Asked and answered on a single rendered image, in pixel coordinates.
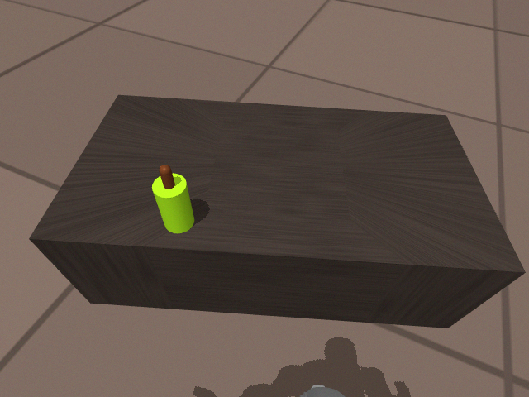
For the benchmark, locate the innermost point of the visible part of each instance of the bottle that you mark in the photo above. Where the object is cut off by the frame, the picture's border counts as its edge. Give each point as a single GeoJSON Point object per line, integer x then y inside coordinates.
{"type": "Point", "coordinates": [172, 197]}

